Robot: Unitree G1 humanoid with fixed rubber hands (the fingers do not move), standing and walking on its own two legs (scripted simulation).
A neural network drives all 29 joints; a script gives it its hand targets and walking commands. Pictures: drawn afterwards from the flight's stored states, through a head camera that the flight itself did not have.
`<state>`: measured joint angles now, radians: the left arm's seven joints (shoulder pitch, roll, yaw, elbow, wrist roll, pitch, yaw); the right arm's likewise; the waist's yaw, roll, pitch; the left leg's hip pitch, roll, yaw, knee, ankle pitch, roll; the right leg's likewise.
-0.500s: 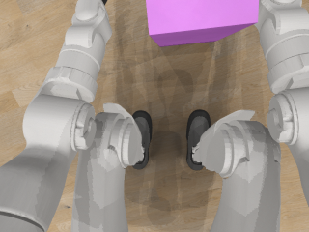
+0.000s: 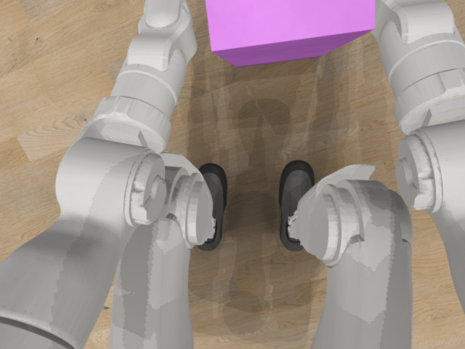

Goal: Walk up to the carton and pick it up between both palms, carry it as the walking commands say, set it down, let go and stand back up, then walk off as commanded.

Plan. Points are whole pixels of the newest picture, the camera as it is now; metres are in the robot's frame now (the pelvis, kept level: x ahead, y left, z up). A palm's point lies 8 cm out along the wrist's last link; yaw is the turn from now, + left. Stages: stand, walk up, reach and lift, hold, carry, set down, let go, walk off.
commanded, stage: reach and lift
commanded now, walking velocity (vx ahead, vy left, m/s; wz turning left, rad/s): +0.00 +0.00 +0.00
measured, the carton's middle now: out of the picture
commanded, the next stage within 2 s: none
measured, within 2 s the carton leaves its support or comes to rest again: leaves its support in 0.76 s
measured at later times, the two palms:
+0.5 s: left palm out of the picture +0.53 +0.12 -0.17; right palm out of the picture +0.55 -0.14 -0.18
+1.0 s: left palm out of the picture +0.52 +0.11 -0.13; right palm out of the picture +0.55 -0.14 -0.13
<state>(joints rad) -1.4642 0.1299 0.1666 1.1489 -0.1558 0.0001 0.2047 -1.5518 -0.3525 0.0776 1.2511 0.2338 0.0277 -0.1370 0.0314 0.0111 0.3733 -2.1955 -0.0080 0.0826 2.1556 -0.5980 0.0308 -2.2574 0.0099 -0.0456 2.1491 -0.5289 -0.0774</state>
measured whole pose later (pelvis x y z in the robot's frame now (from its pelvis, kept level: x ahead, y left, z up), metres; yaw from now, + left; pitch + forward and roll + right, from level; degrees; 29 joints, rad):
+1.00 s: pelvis +0.00 +0.02 +0.00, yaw -3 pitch +37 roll +2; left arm -1.28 -0.01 0.44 0.76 0.04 0.27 0.22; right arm -1.46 -0.21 -0.19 1.03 -0.08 0.26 -0.13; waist 0.04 0.02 0.26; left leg -2.19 -0.11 0.05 2.16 -0.62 -0.01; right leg -2.25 0.07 0.00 2.13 -0.52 -0.02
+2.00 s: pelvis +0.01 +0.01 +0.10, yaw -4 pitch +40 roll +4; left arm -1.10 -0.11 0.57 0.60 0.21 0.36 0.13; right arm -1.27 -0.05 -0.35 0.87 -0.24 0.34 -0.11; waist 0.06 -0.01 0.05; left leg -1.96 -0.09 0.01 1.85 -0.59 -0.03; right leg -2.04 0.10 0.02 1.83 -0.49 -0.03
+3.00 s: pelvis +0.03 +0.00 +0.20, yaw -5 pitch +32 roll +3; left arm -0.83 -0.17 0.53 0.58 0.21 0.34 0.12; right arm -0.99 0.03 -0.33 0.85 -0.23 0.30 -0.12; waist 0.08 -0.02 -0.05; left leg -1.51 -0.08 -0.01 1.49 -0.54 -0.02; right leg -1.58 0.11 0.05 1.49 -0.45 -0.04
